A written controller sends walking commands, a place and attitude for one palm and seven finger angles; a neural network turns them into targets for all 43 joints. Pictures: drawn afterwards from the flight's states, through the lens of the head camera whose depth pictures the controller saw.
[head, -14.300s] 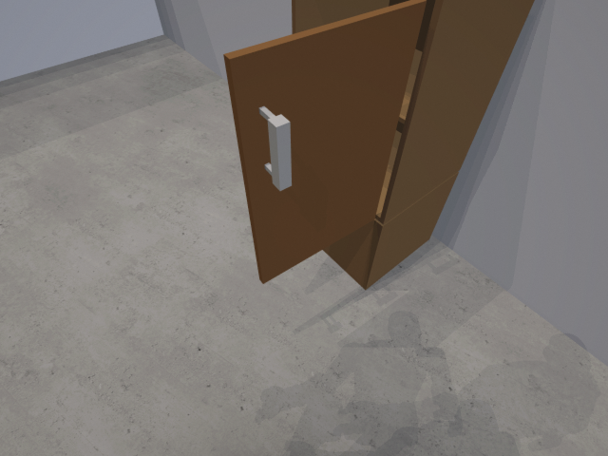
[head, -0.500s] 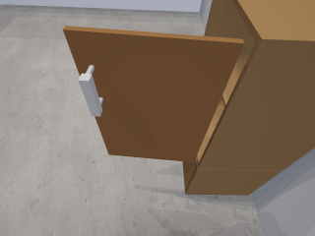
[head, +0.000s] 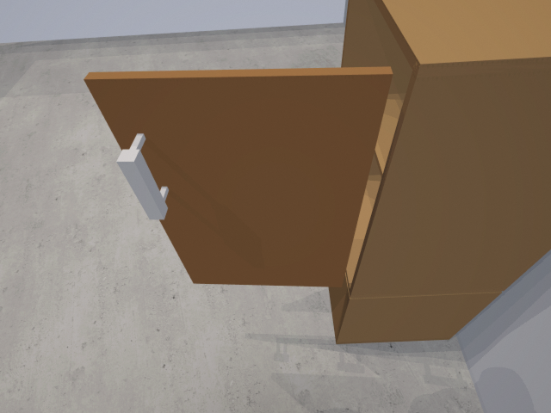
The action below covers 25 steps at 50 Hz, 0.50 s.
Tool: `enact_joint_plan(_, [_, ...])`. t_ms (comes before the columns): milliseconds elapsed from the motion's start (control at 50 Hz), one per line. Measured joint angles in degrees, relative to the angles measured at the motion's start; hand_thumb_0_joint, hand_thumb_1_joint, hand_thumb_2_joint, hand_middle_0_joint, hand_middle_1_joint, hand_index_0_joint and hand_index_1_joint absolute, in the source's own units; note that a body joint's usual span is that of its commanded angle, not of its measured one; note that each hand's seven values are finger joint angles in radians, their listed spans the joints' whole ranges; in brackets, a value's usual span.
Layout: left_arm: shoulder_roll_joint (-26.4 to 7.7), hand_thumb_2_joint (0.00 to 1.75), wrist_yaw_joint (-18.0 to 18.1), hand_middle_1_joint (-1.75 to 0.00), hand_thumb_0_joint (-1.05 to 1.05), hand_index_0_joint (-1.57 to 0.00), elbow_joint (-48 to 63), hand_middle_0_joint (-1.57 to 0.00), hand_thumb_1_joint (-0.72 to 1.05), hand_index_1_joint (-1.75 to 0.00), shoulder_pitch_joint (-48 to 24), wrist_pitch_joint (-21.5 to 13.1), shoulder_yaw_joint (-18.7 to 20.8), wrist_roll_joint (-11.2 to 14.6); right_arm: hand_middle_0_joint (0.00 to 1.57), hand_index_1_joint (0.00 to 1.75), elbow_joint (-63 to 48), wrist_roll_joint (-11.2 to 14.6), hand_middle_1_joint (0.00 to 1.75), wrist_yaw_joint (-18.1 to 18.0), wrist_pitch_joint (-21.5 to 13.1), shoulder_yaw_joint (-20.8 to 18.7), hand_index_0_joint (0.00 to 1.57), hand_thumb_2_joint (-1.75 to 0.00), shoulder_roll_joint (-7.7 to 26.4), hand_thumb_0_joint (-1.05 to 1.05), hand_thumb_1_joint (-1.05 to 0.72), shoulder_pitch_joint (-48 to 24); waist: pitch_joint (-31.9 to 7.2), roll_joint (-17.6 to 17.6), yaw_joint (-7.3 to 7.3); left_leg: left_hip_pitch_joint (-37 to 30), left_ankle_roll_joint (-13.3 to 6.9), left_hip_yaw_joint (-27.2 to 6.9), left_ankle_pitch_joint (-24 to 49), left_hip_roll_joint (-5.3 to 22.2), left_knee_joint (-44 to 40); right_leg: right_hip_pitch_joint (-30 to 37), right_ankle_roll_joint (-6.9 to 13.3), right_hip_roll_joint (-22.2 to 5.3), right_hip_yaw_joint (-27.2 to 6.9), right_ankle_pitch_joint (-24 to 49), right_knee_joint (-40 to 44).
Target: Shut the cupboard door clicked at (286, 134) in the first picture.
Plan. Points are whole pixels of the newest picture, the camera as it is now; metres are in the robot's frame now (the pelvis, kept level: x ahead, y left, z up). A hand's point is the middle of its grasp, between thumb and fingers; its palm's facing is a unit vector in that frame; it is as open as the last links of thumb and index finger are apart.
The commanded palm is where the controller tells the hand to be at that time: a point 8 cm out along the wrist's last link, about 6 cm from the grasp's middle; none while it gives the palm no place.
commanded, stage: come to a stop and stand still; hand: left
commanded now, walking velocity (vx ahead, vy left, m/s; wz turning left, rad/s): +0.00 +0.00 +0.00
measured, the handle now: (149, 177) +0.44 +0.22 +0.10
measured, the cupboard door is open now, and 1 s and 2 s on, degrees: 86 86 86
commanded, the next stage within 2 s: look again from close up in 0.30 s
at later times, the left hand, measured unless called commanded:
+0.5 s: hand out of the picture +0.01 +0.17 -0.17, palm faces +0.01 -0.98 -0.19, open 7.4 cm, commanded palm none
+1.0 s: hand out of the picture +0.00 +0.20 -0.17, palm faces -0.01 -0.98 -0.19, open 7.4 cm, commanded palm none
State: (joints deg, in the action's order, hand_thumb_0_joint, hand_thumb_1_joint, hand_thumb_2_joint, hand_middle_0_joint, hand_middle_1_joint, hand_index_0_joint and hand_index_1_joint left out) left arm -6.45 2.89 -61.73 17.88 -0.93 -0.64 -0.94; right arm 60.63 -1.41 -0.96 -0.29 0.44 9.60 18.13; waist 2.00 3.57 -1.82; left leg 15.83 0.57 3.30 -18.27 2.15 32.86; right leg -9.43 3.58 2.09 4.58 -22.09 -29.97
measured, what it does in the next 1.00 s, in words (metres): stands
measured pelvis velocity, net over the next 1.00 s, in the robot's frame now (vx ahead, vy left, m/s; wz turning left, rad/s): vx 0.01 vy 0.03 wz -0.02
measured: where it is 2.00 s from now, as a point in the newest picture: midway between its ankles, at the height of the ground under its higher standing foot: outside the picture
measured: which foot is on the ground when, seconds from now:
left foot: down 0.00-1.00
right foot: down 0.00-1.00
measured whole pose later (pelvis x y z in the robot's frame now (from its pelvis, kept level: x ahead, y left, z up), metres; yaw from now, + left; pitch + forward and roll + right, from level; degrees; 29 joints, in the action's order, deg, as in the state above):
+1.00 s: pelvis +0.01 +0.03 +0.01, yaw -1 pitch +0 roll +1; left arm -9.7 2.3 -63.0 17.0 -0.3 -1.0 -0.6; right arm 64.7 -0.9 -1.7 -1.2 1.9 9.0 14.8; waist 1.9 -1.6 0.4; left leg 9.3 -1.7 5.6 -14.9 -0.6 24.1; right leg -4.3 0.9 -0.4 2.5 -18.9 -23.1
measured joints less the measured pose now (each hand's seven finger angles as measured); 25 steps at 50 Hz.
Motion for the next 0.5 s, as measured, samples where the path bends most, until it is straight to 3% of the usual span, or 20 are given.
enact_joint_plan(240, [-2.5, 0.9, 0.0, -0.3, 0.02, -0.2, 0.6, -0.2, 0.92, -0.3, -0.3, -0.3, 0.0, 0.2, 0.19, 0.3, 0.4, 0.5, 0.3, -0.7, -0.4, 0.8, 0.2, -0.9, 0.1, 0.01, -0.93, -3.7, -1.3, -4.1, 1.41, -3.8, 0.8, 0.4, 0.4, 0.5, -2.8, 3.4, 0.4, 0.6, -0.5, 0.3, 2.4])
enact_joint_plan(500, [-3.1, 0.9, -0.5, -0.3, 0.01, -0.2, 0.4, -0.2, 0.91, -0.3, -0.4, 0.4, -0.3, 0.3, 0.2, 0.3, 1.0, 0.5, 0.3, -0.8, -0.5, 1.3, 0.2, -0.9, 0.0, 0.0, -0.92, -5.4, -0.8, -5.0, 2.33, -5.1, 0.0, 1.1, 1.8, -0.3, -5.6, 4.6, -0.5, -0.1, -1.1, 2.1, 5.4])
